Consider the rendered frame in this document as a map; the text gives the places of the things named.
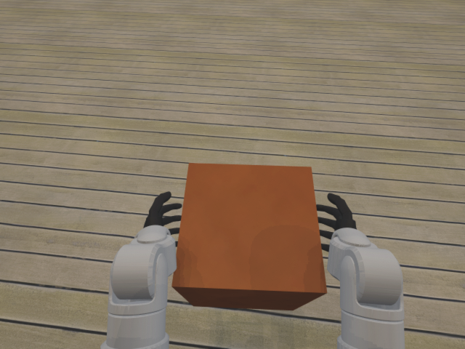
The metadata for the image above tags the robot right forearm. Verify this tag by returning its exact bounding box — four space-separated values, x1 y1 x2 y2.
327 228 405 349

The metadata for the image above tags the robot right hand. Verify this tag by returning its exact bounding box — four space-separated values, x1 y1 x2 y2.
316 193 357 252

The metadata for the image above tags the robot left hand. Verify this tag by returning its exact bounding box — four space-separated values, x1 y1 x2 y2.
144 191 182 247

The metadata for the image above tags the carton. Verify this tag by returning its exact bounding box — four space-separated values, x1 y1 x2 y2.
171 163 327 310

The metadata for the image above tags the robot left forearm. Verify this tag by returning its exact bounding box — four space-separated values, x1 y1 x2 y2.
100 225 177 349

